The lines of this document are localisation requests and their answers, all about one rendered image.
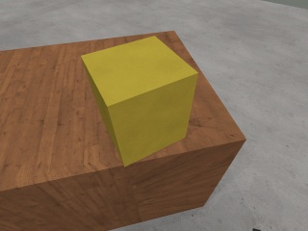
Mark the carton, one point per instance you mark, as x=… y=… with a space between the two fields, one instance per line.
x=144 y=93

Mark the pedestal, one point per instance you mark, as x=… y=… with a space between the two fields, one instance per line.
x=59 y=168

